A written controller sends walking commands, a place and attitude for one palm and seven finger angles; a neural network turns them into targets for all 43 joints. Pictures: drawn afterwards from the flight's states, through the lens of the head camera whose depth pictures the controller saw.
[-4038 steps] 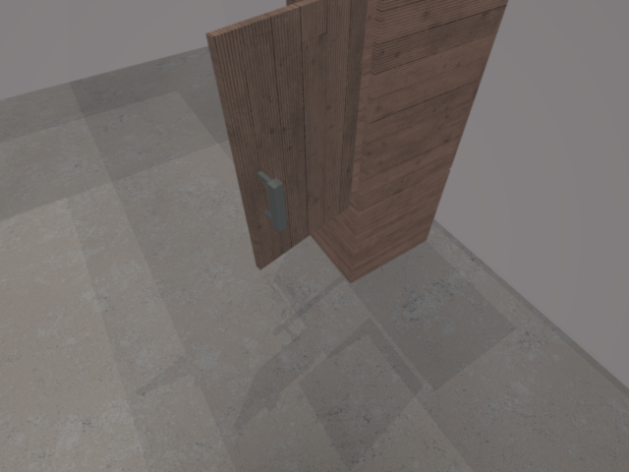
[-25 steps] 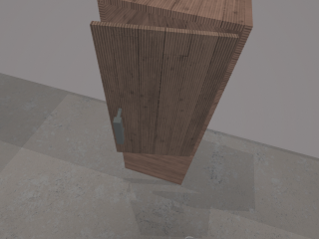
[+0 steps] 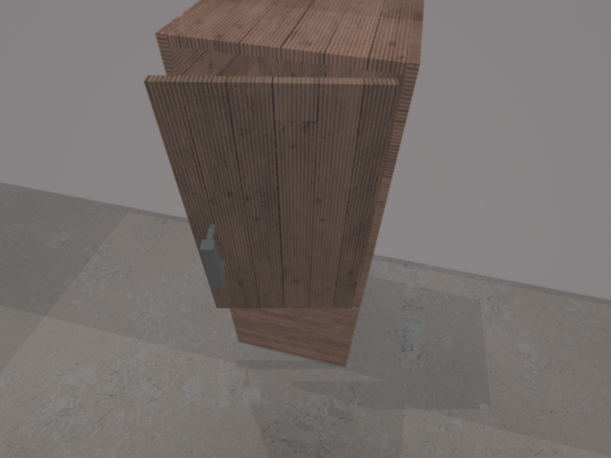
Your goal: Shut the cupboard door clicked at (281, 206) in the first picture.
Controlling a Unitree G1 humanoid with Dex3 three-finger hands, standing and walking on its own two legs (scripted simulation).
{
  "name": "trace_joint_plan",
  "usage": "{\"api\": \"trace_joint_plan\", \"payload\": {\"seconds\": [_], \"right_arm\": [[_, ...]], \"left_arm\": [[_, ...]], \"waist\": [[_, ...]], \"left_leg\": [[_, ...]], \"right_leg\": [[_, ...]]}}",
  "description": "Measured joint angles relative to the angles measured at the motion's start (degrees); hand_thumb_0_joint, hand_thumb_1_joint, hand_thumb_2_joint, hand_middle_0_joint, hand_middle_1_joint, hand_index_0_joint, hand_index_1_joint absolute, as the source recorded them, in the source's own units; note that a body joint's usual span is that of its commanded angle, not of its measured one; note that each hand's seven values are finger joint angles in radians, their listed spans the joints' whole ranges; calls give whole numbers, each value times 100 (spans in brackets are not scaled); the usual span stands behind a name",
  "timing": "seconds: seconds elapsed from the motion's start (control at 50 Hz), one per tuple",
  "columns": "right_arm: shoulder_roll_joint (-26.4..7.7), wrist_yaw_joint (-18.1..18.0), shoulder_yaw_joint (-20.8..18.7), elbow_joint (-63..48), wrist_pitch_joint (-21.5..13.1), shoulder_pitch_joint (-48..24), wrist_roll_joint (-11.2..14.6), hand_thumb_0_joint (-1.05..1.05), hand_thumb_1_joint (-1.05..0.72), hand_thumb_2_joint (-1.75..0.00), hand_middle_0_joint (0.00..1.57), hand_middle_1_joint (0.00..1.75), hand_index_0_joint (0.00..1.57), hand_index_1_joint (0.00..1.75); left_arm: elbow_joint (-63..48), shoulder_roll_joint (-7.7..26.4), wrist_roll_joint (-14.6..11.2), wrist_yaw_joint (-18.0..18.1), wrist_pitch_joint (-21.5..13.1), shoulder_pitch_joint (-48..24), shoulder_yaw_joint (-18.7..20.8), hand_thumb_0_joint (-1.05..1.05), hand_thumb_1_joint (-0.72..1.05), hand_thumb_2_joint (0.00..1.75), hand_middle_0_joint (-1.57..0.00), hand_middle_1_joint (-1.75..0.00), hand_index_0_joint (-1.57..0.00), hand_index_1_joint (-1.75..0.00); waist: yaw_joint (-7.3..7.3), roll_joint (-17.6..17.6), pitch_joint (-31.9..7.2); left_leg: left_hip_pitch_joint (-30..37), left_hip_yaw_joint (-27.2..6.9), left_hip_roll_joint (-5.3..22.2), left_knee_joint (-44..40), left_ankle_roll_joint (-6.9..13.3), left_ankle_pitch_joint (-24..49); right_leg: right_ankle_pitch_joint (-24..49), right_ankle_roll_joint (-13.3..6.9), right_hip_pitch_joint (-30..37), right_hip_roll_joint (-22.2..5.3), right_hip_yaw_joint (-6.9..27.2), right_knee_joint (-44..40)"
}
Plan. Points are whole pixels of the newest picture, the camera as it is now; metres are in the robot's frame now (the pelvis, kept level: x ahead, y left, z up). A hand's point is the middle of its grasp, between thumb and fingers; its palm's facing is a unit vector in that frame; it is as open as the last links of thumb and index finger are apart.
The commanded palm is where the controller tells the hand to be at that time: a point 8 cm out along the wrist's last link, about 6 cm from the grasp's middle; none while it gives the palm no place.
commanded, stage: come to a stop and stand still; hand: left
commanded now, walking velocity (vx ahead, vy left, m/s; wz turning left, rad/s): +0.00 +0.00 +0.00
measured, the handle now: (215, 257) +0.49 +0.20 -0.10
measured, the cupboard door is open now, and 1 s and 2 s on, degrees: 14 14 14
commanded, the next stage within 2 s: look again from close up in 0.22 s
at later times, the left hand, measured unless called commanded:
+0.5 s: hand out of the picture -0.01 +0.17 -0.18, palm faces +0.01 -0.98 -0.19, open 7.4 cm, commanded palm none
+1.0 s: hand out of the picture -0.03 +0.22 -0.19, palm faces +0.00 -0.98 -0.18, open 7.4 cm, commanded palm none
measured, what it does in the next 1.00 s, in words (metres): stands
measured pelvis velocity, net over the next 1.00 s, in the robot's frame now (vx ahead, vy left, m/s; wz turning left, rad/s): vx -0.02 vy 0.05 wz -0.01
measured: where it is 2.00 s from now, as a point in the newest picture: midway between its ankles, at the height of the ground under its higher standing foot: outside the picture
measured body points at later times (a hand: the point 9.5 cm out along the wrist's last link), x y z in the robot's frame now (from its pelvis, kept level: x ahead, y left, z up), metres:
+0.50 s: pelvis +0.00 +0.01 -0.01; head +0.01 +0.00 +0.44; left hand -0.01 +0.22 -0.17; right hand +0.01 -0.21 -0.17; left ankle +0.02 +0.13 -0.74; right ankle -0.03 -0.10 -0.74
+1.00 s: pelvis -0.02 +0.05 -0.01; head -0.01 +0.06 +0.44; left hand -0.03 +0.27 -0.17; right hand +0.00 -0.18 -0.15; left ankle +0.02 +0.13 -0.74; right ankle -0.03 -0.10 -0.74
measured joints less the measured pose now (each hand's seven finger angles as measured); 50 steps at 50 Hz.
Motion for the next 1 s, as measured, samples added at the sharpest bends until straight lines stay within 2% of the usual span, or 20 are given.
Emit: {"api": "trace_joint_plan", "payload": {"seconds": [0.32,0.4,0.46,0.62,0.86,0.94,1.0], "right_arm": [[237,-61,60,226,-34,369,-11,0,-91,-90,20,30,20,30],[119,-11,55,-132,-82,174,3,0,-91,-90,20,30,20,30],[60,-58,30,-323,-140,69,-17,1,-92,-90,20,30,20,30],[-50,7,26,-499,-138,-36,-22,1,-94,-90,20,30,20,30],[-36,77,93,-529,-160,-53,-19,0,-92,-90,20,30,20,30],[-24,85,103,-457,-152,-21,-19,0,-91,-90,20,30,20,30],[0,93,81,-416,-102,27,-32,0,-91,-90,20,30,20,30]], "left_arm": [[77,-127,-49,20,-62,66,3,1,92,90,-20,-30,-20,-30],[-70,-231,6,145,-298,148,-90,1,91,90,-20,-30,-20,-30],[-115,-208,-13,150,-295,205,-115,1,91,90,-20,-30,-20,-30],[-302,39,18,107,-172,154,-99,1,91,90,-20,-30,-20,-30],[-427,273,33,28,-95,158,-105,0,91,90,-20,-30,-20,-30],[-383,292,36,17,-73,202,-107,0,91,90,-20,-30,-20,-30],[-347,286,69,-8,-34,286,-95,0,91,90,-20,-30,-20,-30]], "waist": [[-2,-10,105],[11,225,217],[-62,242,161],[60,49,-113],[117,-135,-97],[121,-167,-88],[114,-188,-122]], "left_leg": [[-2,-75,82,-50,-93,8],[-360,-125,180,622,34,-313],[-383,-134,87,724,-18,-405],[-353,-37,-136,790,180,-415],[-435,30,-290,565,348,-196],[-435,40,-326,506,381,-154],[-443,61,-347,509,399,-172]], "right_leg": [[34,-96,54,92,-66,-137],[9,-45,-149,197,-7,79],[-168,5,-259,105,4,393],[-302,173,-323,-127,78,665],[-100,329,-431,-280,132,494],[-69,342,-440,-315,138,457],[-201,244,-501,-342,139,576]]}}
